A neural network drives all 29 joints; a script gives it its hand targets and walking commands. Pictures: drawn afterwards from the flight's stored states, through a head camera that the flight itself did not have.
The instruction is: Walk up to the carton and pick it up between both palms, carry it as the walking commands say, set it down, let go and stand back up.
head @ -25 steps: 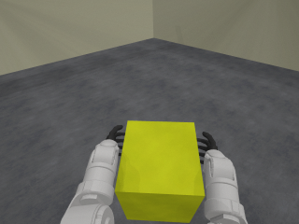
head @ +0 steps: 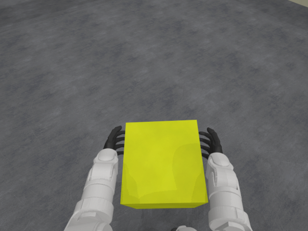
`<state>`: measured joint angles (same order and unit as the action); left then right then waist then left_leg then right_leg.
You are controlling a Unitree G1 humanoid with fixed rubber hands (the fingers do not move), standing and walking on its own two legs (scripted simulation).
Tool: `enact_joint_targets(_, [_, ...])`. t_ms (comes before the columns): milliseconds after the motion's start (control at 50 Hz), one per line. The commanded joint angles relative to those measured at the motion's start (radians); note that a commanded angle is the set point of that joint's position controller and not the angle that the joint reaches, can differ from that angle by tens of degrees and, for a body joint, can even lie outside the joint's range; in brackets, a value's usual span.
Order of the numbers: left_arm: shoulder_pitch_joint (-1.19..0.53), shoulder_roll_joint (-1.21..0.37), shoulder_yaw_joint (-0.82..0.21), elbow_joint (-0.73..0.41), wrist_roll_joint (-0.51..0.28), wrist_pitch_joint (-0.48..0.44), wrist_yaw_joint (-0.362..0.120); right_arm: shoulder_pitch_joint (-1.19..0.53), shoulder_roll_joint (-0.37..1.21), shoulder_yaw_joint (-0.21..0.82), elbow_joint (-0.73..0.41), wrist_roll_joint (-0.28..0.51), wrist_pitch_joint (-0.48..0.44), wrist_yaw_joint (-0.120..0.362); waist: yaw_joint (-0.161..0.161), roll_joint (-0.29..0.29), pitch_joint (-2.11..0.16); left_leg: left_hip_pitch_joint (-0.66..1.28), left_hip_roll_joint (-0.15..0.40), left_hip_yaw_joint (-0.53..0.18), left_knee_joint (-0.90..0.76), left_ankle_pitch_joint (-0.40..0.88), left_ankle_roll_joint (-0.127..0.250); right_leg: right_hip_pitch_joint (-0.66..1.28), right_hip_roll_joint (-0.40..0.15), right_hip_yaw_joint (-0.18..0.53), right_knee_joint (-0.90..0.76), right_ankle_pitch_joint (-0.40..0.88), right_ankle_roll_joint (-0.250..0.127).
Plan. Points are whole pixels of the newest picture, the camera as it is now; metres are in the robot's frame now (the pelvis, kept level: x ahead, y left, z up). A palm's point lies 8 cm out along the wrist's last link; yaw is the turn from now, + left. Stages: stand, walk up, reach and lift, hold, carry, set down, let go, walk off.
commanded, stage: set down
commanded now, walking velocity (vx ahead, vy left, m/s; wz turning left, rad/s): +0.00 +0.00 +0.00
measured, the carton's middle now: (163, 169) +0.31 -0.04 -0.10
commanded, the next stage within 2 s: none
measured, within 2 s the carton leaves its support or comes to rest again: neither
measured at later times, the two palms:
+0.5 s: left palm (123, 158) +0.37 +0.09 -0.13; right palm (208, 165) +0.32 -0.19 -0.12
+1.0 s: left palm (126, 157) +0.40 +0.09 -0.19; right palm (202, 168) +0.34 -0.19 -0.19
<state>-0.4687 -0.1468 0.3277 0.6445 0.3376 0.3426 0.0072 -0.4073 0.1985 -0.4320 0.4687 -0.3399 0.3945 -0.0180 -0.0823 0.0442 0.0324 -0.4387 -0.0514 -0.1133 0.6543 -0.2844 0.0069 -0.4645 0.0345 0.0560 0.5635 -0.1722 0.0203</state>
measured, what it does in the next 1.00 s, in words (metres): lowers itself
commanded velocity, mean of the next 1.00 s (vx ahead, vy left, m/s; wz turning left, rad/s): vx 0.00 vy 0.00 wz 0.00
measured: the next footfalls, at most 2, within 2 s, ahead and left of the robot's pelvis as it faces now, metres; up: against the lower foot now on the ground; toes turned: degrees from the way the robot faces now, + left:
none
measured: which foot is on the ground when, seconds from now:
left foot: down 0.00-1.00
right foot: down 0.00-1.00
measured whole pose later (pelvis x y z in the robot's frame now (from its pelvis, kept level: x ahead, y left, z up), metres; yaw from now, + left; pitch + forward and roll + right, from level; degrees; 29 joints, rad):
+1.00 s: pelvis -0.03 +0.00 -0.14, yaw -1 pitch +35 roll -1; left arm -0.78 -0.08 0.36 0.78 0.28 0.22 0.04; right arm -0.61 0.19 -0.53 0.50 -0.29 0.25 -0.07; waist -0.07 0.06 -0.22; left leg -1.47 -0.11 -0.09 1.34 -0.48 -0.01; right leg -1.52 0.08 0.09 1.27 -0.36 0.05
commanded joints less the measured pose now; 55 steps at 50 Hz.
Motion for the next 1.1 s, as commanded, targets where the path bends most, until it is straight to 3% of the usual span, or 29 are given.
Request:
enact_joint_targets(0, [-0.364, -0.722, -0.348, -0.003, -0.104, -0.07, -0.209, -0.353, 0.723, 0.367, 0.058, 0.085, -0.059, 0.14, -0.04, -0.022, -0.407, -0.058, -0.045, 0.021, -0.096, 0.075, 0.011, 0.229, 0.057, -0.009, 0.012, 0.173, 0.0])
enact_joint_targets(100, [-0.348, -0.709, -0.317, 0.042, -0.075, -0.122, -0.166, -0.402, 0.647, 0.361, 0.077, 0.08, -0.121, 0.17, -0.028, -0.013, -0.397, -0.149, -0.042, 0.014, -0.057, 0.085, 0.005, 0.087, 0.071, -0.02, 0.08, 0.134, 0.0])
enact_joint_targets(180, [-0.343, -0.734, -0.345, 0.052, -0.08, -0.164, -0.137, -0.398, 0.631, 0.378, 0.098, 0.088, -0.167, 0.197, -0.027, -0.005, -0.514, -0.135, -0.033, 0.0, -0.001, 0.251, -0.005, -0.055, 0.08, -0.027, 0.147, 0.184, 0.005])
enact_joint_targets(200, [-0.352, -0.734, -0.351, 0.052, -0.074, -0.174, -0.13, -0.41, 0.609, 0.365, 0.095, 0.086, -0.178, 0.203, -0.032, 0.028, -0.529, -0.158, -0.035, 0.001, 0.024, 0.263, -0.009, -0.09, 0.076, -0.021, 0.167, 0.182, 0.003])
enact_joint_targets(220, [-0.347, -0.742, -0.358, 0.041, -0.084, -0.183, -0.121, -0.384, 0.613, 0.373, 0.086, 0.086, -0.187, 0.205, -0.039, -0.006, -0.571, -0.119, -0.025, -0.011, 0.031, 0.336, -0.008, -0.128, 0.084, -0.026, 0.174, 0.196, 0.008])
enact_joint_targets(240, [-0.358, -0.736, -0.362, 0.05, -0.074, -0.192, -0.113, -0.401, 0.589, 0.359, 0.101, 0.085, -0.198, 0.21, -0.031, 0.047, -0.587, -0.166, -0.033, -0.005, 0.06, 0.338, -0.016, -0.156, 0.078, -0.021, 0.196, 0.197, 0.001])
enact_joint_targets(260, [-0.363, -0.73, -0.376, 0.021, -0.084, -0.204, -0.105, -0.401, 0.585, 0.372, 0.071, 0.088, -0.209, 0.212, -0.041, 0.004, -0.649, -0.136, -0.029, -0.012, 0.077, 0.38, -0.017, -0.177, 0.085, -0.028, 0.211, 0.212, 0.004])
enact_joint_targets(340, [-0.395, -0.761, -0.45, 0.013, -0.121, -0.226, -0.085, -0.442, 0.619, 0.42, 0.048, 0.131, -0.237, 0.223, -0.033, 0.027, -0.777, -0.161, -0.027, -0.026, 0.16, 0.44, -0.024, -0.295, 0.088, -0.029, 0.291, 0.204, 0.009])
enact_joint_targets(360, [-0.425, -0.784, -0.47, 0.015, -0.136, -0.227, -0.088, -0.467, 0.622, 0.43, 0.043, 0.136, -0.236, 0.225, -0.042, 0.011, -0.8, -0.179, -0.027, -0.031, 0.185, 0.425, -0.024, -0.324, 0.088, -0.029, 0.312, 0.191, 0.01])
enact_joint_targets(420, [-0.435, -0.751, -0.476, -0.01, -0.136, -0.221, -0.082, -0.463, 0.639, 0.446, 0.038, 0.146, -0.228, 0.221, -0.011, 0.043, -0.865, -0.254, -0.05, -0.006, 0.233, 0.347, -0.028, -0.333, 0.09, -0.027, 0.358, 0.183, 0.011])
enact_joint_targets(440, [-0.456, -0.768, -0.489, 0.005, -0.147, -0.215, -0.09, -0.495, 0.649, 0.453, 0.042, 0.146, -0.222, 0.218, -0.024, 0.019, -0.859, -0.284, -0.057, -0.003, 0.241, 0.266, -0.027, -0.353, 0.095, -0.038, 0.365, 0.145, 0.01])
enact_joint_targets(460, [-0.46, -0.749, -0.478, 0.008, -0.146, -0.209, -0.096, -0.518, 0.664, 0.455, 0.047, 0.155, -0.215, 0.216, -0.011, 0.037, -0.833, -0.328, -0.06, 0.011, 0.249, 0.226, -0.026, -0.366, 0.092, -0.034, 0.375, 0.133, 0.007])
enact_joint_targets(480, [-0.487, -0.776, -0.498, -0.004, -0.159, -0.201, -0.105, -0.526, 0.664, 0.462, 0.037, 0.15, -0.206, 0.209, -0.029, 0.023, -0.863, -0.348, -0.068, 0.013, 0.261, 0.17, -0.025, -0.351, 0.094, -0.04, 0.387, 0.122, 0.006])
enact_joint_targets(500, [-0.507, -0.752, -0.479, 0.003, -0.155, -0.192, -0.112, -0.547, 0.665, 0.463, 0.041, 0.15, -0.197, 0.205, -0.013, 0.032, -0.85, -0.382, -0.07, 0.022, 0.264, 0.129, -0.023, -0.372, 0.093, -0.039, 0.392, 0.093, 0.006])
enact_joint_targets(540, [-0.529, -0.772, -0.488, -0.008, -0.163, -0.175, -0.131, -0.561, 0.693, 0.478, 0.047, 0.15, -0.177, 0.198, -0.017, 0.03, -0.89, -0.424, -0.087, 0.04, 0.295, 0.047, -0.025, -0.344, 0.093, -0.042, 0.406, 0.063, 0.005])
enact_joint_targets(600, [-0.539, -0.79, -0.447, 0.049, -0.15, -0.149, -0.158, -0.596, 0.719, 0.467, 0.075, 0.146, -0.154, 0.186, -0.011, 0.035, -0.837, -0.506, -0.088, 0.057, 0.318, -0.022, -0.017, -0.38, 0.094, -0.043, 0.424, 0.007, 0.002])
enact_joint_targets(700, [-0.578, -0.772, -0.356, 0.141, -0.116, -0.131, -0.195, -0.64, 0.743, 0.423, 0.131, 0.123, -0.128, 0.161, -0.015, -0.012, -0.743, -0.687, -0.105, 0.079, 0.383, -0.141, -0.002, -0.428, 0.092, -0.035, 0.447, -0.117, 0.005])
enact_joint_targets(760, [-0.634, -0.769, -0.333, 0.162, -0.113, -0.133, -0.203, -0.708, 0.77, 0.416, 0.132, 0.132, -0.131, 0.144, -0.007, -0.03, -0.776, -0.721, -0.115, 0.085, 0.426, -0.161, 0.004, -0.44, 0.095, -0.03, 0.473, -0.155, 0.008])
enact_joint_targets(780, [-0.67, -0.769, -0.329, 0.167, -0.113, -0.136, -0.204, -0.72, 0.755, 0.397, 0.137, 0.121, -0.133, 0.137, -0.022, -0.03, -0.781, -0.748, -0.118, 0.086, 0.447, -0.169, 0.005, -0.452, 0.093, -0.023, 0.484, -0.162, 0.006])
enact_joint_targets(800, [-0.679, -0.746, -0.318, 0.162, -0.11, -0.14, -0.204, -0.748, 0.769, 0.414, 0.125, 0.13, -0.133, 0.135, -0.001, -0.039, -0.803, -0.772, -0.123, 0.096, 0.46, -0.158, 0.007, -0.445, 0.096, -0.021, 0.491, -0.163, 0.012])
enact_joint_targets(820, [-0.698, -0.766, -0.321, 0.183, -0.119, -0.137, -0.205, -0.748, 0.757, 0.397, 0.141, 0.124, -0.134, 0.129, -0.029, -0.038, -0.792, -0.781, -0.121, 0.089, 0.468, -0.164, 0.007, -0.463, 0.097, -0.028, 0.501, -0.158, 0.011])
enact_joint_targets(840, [-0.677, -0.777, -0.315, 0.202, -0.113, -0.139, -0.202, -0.745, 0.746, 0.393, 0.141, 0.122, -0.139, 0.125, -0.015, -0.03, -0.806, -0.767, -0.123, 0.089, 0.476, -0.15, 0.008, -0.494, 0.102, -0.037, 0.517, -0.143, 0.011])
enact_joint_targets(880, [-0.685, -0.774, -0.326, 0.187, -0.125, -0.146, -0.198, -0.754, 0.761, 0.41, 0.13, 0.133, -0.143, 0.118, -0.024, -0.052, -0.871, -0.778, -0.127, 0.093, 0.505, -0.113, 0.005, -0.469, 0.104, -0.036, 0.538, -0.104, 0.015])
enact_joint_targets(920, [-0.684, -0.809, -0.343, 0.205, -0.135, -0.144, -0.192, -0.77, 0.788, 0.437, 0.111, 0.151, -0.151, 0.121, -0.014, -0.013, -0.934, -0.755, -0.129, 0.098, 0.514, -0.084, 0.0, -0.468, 0.105, -0.04, 0.561, -0.054, 0.019])
enact_joint_targets(940, [-0.678, -0.816, -0.345, 0.203, -0.145, -0.143, -0.191, -0.774, 0.774, 0.451, 0.096, 0.153, -0.15, 0.121, -0.021, -0.052, -0.958, -0.759, -0.129, 0.094, 0.534, -0.067, -0.001, -0.473, 0.107, -0.048, 0.575, -0.036, 0.022])
enact_joint_targets(960, [-0.703, -0.797, -0.346, 0.187, -0.146, -0.145, -0.189, -0.764, 0.792, 0.443, 0.117, 0.159, -0.149, 0.124, -0.014, -0.024, -0.971, -0.763, -0.13, 0.096, 0.534, -0.072, -0.002, -0.499, 0.108, -0.043, 0.587, -0.036, 0.022])
enact_joint_targets(1040, [-0.686, -0.807, -0.349, 0.204, -0.15, -0.141, -0.173, -0.79, 0.792, 0.459, 0.106, 0.178, -0.153, 0.133, -0.008, -0.023, -0.964, -0.779, -0.13, 0.091, 0.552, -0.062, -0.007, -0.568, 0.109, -0.053, 0.623, -0.015, 0.03])
enact_joint_targets(1060, [-0.691, -0.825, -0.356, 0.208, -0.155, -0.141, -0.17, -0.79, 0.774, 0.454, 0.109, 0.179, -0.153, 0.136, -0.024, -0.024, -0.953, -0.78, -0.129, 0.085, 0.551, -0.074, -0.006, -0.601, 0.112, -0.064, 0.629, -0.03, 0.03])
enact_joint_targets(1080, [-0.705, -0.799, -0.349, 0.206, -0.151, -0.144, -0.166, -0.809, 0.751, 0.442, 0.118, 0.176, -0.155, 0.137, -0.008, -0.013, -0.951, -0.801, -0.129, 0.089, 0.568, -0.083, -0.008, -0.627, 0.109, -0.062, 0.648, -0.042, 0.028])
